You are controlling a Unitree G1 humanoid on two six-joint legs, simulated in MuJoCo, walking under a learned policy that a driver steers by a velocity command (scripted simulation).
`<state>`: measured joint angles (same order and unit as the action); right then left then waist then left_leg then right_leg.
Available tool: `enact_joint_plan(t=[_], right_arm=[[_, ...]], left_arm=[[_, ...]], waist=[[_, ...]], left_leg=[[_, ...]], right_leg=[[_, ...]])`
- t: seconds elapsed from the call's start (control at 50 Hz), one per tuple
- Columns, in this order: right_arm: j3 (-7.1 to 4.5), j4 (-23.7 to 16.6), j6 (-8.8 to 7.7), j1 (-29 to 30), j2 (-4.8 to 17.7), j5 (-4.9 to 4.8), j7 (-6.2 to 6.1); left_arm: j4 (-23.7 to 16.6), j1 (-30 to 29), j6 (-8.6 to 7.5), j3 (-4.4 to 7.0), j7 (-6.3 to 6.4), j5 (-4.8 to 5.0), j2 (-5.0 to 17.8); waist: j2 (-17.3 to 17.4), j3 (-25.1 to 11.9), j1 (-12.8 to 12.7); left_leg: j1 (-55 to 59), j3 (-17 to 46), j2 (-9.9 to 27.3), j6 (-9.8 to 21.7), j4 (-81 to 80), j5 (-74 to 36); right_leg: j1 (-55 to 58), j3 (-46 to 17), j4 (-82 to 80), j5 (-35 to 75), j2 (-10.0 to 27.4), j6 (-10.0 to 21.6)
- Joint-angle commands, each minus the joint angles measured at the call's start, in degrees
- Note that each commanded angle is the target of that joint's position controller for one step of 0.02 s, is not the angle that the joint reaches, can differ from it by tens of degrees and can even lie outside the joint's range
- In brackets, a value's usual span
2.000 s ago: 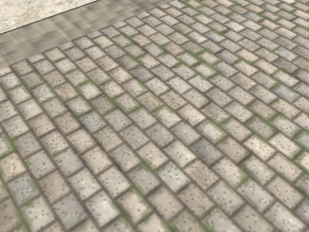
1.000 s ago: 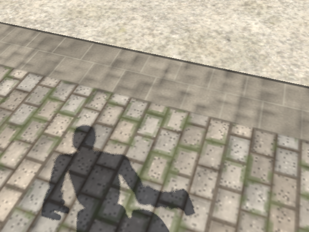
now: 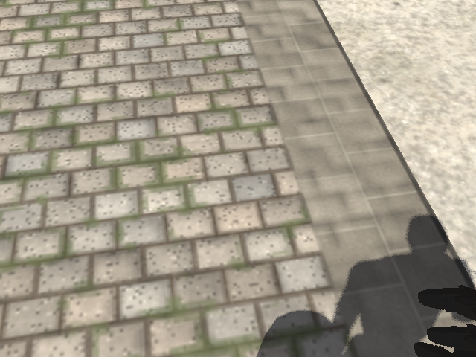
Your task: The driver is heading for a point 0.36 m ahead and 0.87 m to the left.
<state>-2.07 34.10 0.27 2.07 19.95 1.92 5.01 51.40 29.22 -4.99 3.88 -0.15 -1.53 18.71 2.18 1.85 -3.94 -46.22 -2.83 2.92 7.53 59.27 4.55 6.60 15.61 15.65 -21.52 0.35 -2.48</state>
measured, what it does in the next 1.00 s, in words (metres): walks ahead, turning left: left foot, then right foot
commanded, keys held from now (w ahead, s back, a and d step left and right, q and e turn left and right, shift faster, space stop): w+q+shift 0.12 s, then w+shift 0.50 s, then w+q+shift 0.38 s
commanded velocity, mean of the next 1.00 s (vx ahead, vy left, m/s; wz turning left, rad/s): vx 1.00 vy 0.00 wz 0.55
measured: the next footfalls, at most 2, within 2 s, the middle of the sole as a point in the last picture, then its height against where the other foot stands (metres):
left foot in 0.14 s outside the picture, level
right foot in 0.56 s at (258, 252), level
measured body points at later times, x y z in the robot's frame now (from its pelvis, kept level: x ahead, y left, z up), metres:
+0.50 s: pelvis +0.48 +0.05 +0.00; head +0.52 +0.07 +0.45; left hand +0.65 +0.33 -0.08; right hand +0.51 -0.24 -0.12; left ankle +0.28 +0.03 -0.72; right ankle +0.74 -0.03 -0.68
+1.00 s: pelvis +0.95 +0.21 -0.02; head +0.97 +0.24 +0.43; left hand +0.76 +0.40 -0.16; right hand +1.27 +0.15 -0.09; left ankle +1.09 +0.35 -0.71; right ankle +0.76 +0.00 -0.71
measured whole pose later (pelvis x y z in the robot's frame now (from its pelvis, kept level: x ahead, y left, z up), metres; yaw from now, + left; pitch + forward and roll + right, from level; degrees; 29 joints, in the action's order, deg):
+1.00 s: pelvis +0.95 +0.21 -0.02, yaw +32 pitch +2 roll -1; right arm 0.3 40.4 -3.2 1.0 15.2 1.1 4.2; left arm 53.0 27.7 -4.8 1.8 0.6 -1.4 14.2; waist 0.2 3.0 -2.4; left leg -38.5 -7.4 -2.1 11.0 37.5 1.1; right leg 17.3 16.3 13.0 -24.5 0.2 -2.6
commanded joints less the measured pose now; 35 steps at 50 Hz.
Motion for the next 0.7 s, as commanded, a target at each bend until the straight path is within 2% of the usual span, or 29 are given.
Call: enact_joint_plan(t=[0.02, 0.04, 0.06, 0.08, 0.1, 0.12, 0.14, 0.16, 0.18, 0.2, 0.22, 0.24, 0.26, 0.28, 0.32, 0.36, 0.4, 0.44, 0.46, 0.5, 0.52, 0.54, 0.56, 0.58, 0.6, 0.62, 0.64, 0.66, 0.7], right_arm=[[1.55, -4.38, -0.49, 4.43, -1.39, 0.25, 1.08], [1.17, -3.33, -0.67, 3.31, -0.37, 0.02, 0.82], [0.73, -2.42, -0.78, 0.42, 0.80, -0.06, 0.46], [-0.10, -0.47, -0.92, -6.24, 2.59, -0.23, -0.14], [-1.35, 2.65, -0.98, -16.93, 4.74, -0.42, -0.93], [-3.20, 6.94, -1.18, -29.68, 7.42, -0.52, -2.17], [-5.39, 7.86, -0.34, -27.89, 10.09, -2.47, -3.84], [-5.60, 4.04, 0.45, -19.64, 16.10, 0.14, -3.93], [-5.68, 3.13, 0.82, -25.07, 14.14, 0.40, -4.86], [-5.16, 5.80, 0.03, -24.55, 11.13, -0.05, -5.52], [-4.43, 7.30, -1.29, -23.19, 8.46, -0.40, -5.94], [-3.79, 7.30, -2.65, -20.60, 7.10, -0.13, -6.41], [-2.82, 7.53, -3.67, -18.81, 5.07, -0.48, -6.63], [-2.17, 8.13, -4.59, -19.48, 3.68, -0.91, -6.41], [-2.01, 9.92, -5.83, -21.76, 3.25, -1.31, -5.76], [-2.16, 10.81, -6.51, -23.01, 3.45, -1.42, -5.07], [-2.31, 11.91, -7.18, -25.22, 3.62, -2.23, -4.45], [-2.39, 13.34, -7.66, -27.42, 4.51, -2.68, -4.42], [-2.38, 14.19, -7.63, -28.37, 4.85, -2.51, -4.58], [-2.69, 15.21, -7.41, -29.12, 7.16, -1.68, -5.13], [-2.92, 15.69, -7.07, -29.34, 8.47, -0.95, -5.53], [-3.19, 16.05, -6.43, -28.55, 9.73, 0.15, -5.87], [-3.31, 15.66, -5.74, -24.74, 10.13, 0.86, -6.16], [-2.17, 14.44, -5.98, -23.17, 5.73, 1.35, -6.27], [-0.52, 12.07, -6.93, -31.14, -1.43, -2.86, -5.17], [-0.42, 12.58, -7.10, -26.66, 2.64, -1.39, -5.74], [-0.46, 11.86, -6.83, -21.46, 3.20, -1.38, -5.53], [-0.03, 11.30, -6.54, -18.96, 2.44, -0.92, -5.08], [0.69, 10.30, -4.56, -18.39, -0.58, 0.12, -3.75]], left_arm=[[-4.17, -5.46, -1.69, 0.05, 0.32, 0.07, 5.13], [-4.44, -4.30, -1.15, 0.41, 0.68, 0.09, 6.75], [-4.58, -3.85, -0.49, 0.81, 1.27, 0.10, 8.84], [-5.14, -4.97, 0.45, 1.36, 1.62, 0.04, 11.16], [-6.23, -7.37, 1.37, 1.79, 1.79, -0.03, 12.72], [-7.78, -10.37, 2.10, 1.80, 1.55, -0.24, 12.47], [-8.25, -11.58, 2.34, 1.59, 0.80, -0.41, 9.26], [-14.50, -5.33, 1.46, -0.18, 0.29, -0.17, 3.93], [-16.71, -10.37, 0.11, -0.27, 0.27, 0.36, 6.74], [-16.28, -11.65, -0.49, -0.83, 0.33, 0.70, 6.05], [-15.86, -12.88, -0.36, -1.28, 0.48, 0.13, 5.30], [-14.94, -13.07, 0.46, -1.69, 0.43, -1.12, 4.38], [-13.70, -10.26, 1.62, -1.96, 0.01, -1.96, 3.63], [-13.62, -9.96, 2.52, -2.14, -0.46, -2.24, 3.17], [-15.83, -16.56, 3.00, -2.68, -1.26, -1.86, 1.72], [-18.36, -23.97, 2.53, -3.46, -1.80, -1.02, 0.17], [-19.01, -27.31, 2.03, -3.84, -2.35, -0.23, -0.77], [-19.26, -29.68, 1.83, -3.60, -2.42, 0.50, -0.17], [-19.33, -30.68, 1.82, -3.36, -2.27, 0.53, 0.55], [-19.25, -29.51, 1.71, -2.58, -1.68, -0.01, 2.50], [-18.20, -25.29, 1.66, -1.76, -1.19, -0.14, 4.25], [-15.77, -16.80, 1.69, -0.67, -0.44, 0.17, 6.43], [-12.05, -4.15, 1.92, 0.35, 0.58, 0.22, 8.11], [-9.56, 7.46, 2.19, 1.75, 1.84, -0.69, 12.14], [-9.03, 4.44, 1.94, 2.79, 0.92, -1.53, 15.91], [-10.56, -2.08, 2.13, 2.38, -0.24, -0.99, 10.46], [-10.67, -6.71, 1.68, 1.47, -0.38, -0.72, 6.30], [-9.58, -8.09, 1.35, 0.72, -0.48, -1.18, 2.85], [-6.93, -8.49, 0.30, -0.31, -0.30, -1.55, 0.93]], waist=[[-4.22, 7.77, 4.81], [-4.90, 5.49, 5.27], [-6.80, 2.91, 7.50], [-8.14, -1.20, 11.41], [-9.32, -6.28, 16.42], [-7.68, -11.44, 21.20], [3.29, -10.11, 18.42], [10.92, -14.81, 7.24], [1.98, -20.60, 12.01], [-2.92, -11.02, 9.53], [-6.47, -3.34, 6.56], [-8.18, -1.12, 4.12], [-8.20, -0.41, 1.53], [-6.41, 0.11, 0.88], [-5.20, 3.32, 2.23], [-3.82, 5.66, 4.37], [-3.34, 4.90, 6.27], [-2.73, 4.44, 7.57], [-2.93, 4.20, 8.05], [-0.56, 0.87, 6.66], [1.17, -2.56, 4.16], [2.49, -7.09, -0.29], [2.04, -11.34, -7.74], [-2.84, -17.37, -11.81], [-26.15, -25.22, -2.97], [-13.53, -19.05, -3.52], [-5.53, -10.63, -1.93], [1.51, -5.10, -0.41], [-0.12, -0.21, 3.45]], left_leg=[[10.62, -6.43, -2.17, 2.45, -11.64, -3.90], [14.10, -8.53, -4.85, 3.14, -12.97, -2.82], [17.89, -9.17, -6.85, 3.94, -14.00, -0.51], [25.16, -8.44, -8.52, 4.78, -14.46, 2.13], [36.32, -6.97, -9.93, 6.05, -14.47, 4.87], [52.70, -2.67, -10.17, 8.09, -19.31, 6.45], [62.53, 7.57, -5.61, 9.40, -25.02, 10.35], [71.99, 37.61, 9.45, 17.43, -30.51, 7.81], [72.86, 47.35, 12.22, 20.14, -39.97, 15.69], [63.72, 44.71, 12.41, 17.65, -44.56, 16.21], [52.69, 39.05, 9.95, 15.29, -45.48, 12.62], [44.68, 34.10, 7.02, 13.42, -45.06, 8.37], [39.31, 29.36, 4.66, 12.31, -46.27, 5.98], [34.63, 27.68, 3.69, 12.42, -47.02, 2.84], [30.84, 22.86, 1.21, 11.76, -50.30, 0.44], [29.68, 17.65, -1.98, 9.57, -52.64, -5.59], [30.42, 15.06, -2.51, 7.39, -54.56, -13.09], [35.54, 14.88, -0.20, 6.00, -56.72, -19.46], [40.19, 14.00, 0.26, 5.17, -55.93, -25.17], [48.72, 12.68, 1.89, 3.64, -48.73, -45.77], [51.92, 12.66, 3.14, 2.63, -42.08, -55.17], [52.16, 12.49, 3.87, 1.93, -31.69, -60.09], [45.96, 10.65, 2.63, 1.38, -16.28, -55.61], [34.51, 8.23, -1.49, 1.16, 6.51, -35.51], [13.14, 9.16, -13.99, -2.46, 28.54, 18.37], [4.78, 12.08, -9.50, -0.58, 30.73, 16.77], [3.10, 11.86, -4.99, -0.46, 28.03, 12.10], [5.15, 10.51, -2.84, -0.24, 23.64, 10.77], [8.78, 10.57, -0.55, -0.74, 19.73, 11.28]], right_leg=[[-11.18, 1.34, -7.86, 52.19, 11.95, 2.77], [-7.86, 1.78, -4.93, 63.93, 11.92, 2.68], [-4.94, 1.80, 0.41, 76.09, 13.19, 2.55], [-4.04, 1.48, 9.58, 83.02, 14.38, 2.76], [-6.51, 0.25, 22.40, 86.42, 15.55, 3.52], [-15.49, -1.07, 40.34, 77.16, 15.25, 3.93], [-30.61, -1.49, 62.88, 20.75, 4.25, 2.34], [-50.21, -7.56, 80.26, -7.30, -0.41, 0.21], [-54.52, -17.50, 80.53, -2.78, 0.30, 0.78], [-55.77, -18.00, 74.01, 0.49, 3.65, 1.27], [-52.77, -17.81, 67.12, 1.68, 6.41, 1.31], [-47.96, -17.89, 63.39, 1.23, 7.86, 1.21], [-44.12, -18.08, 59.97, 1.23, 8.97, 0.79], [-41.54, -17.89, 56.32, 0.10, 9.76, 0.08], [-42.83, -16.10, 46.97, 3.07, 10.74, -0.57], [-42.17, -13.96, 35.40, 14.60, 9.85, 0.40], [-36.63, -12.06, 25.97, 27.29, 7.36, 2.12], [-33.44, -11.23, 20.60, 34.03, 5.23, 4.17], [-33.79, -10.49, 18.41, 33.57, 3.95, 5.09], [-30.81, -9.27, 16.25, 26.93, -0.02, 6.93], [-26.52, -9.55, 16.40, 21.96, -2.12, 7.63], [-18.58, -10.38, 17.30, 16.47, -3.49, 8.50], [-6.08, -11.28, 16.05, 13.37, -1.88, 9.46], [7.25, -21.29, 19.70, -0.26, 7.85, 11.29], [20.02, -59.80, 6.75, -10.75, 23.36, 20.56], [15.97, -63.62, 1.69, -13.50, 21.04, 20.84], [7.17, -52.11, 1.54, -11.70, 20.62, 19.43], [-2.51, -45.36, -0.55, -6.50, 18.90, 17.77], [-14.07, -34.96, -4.12, -3.09, 15.85, 14.32]])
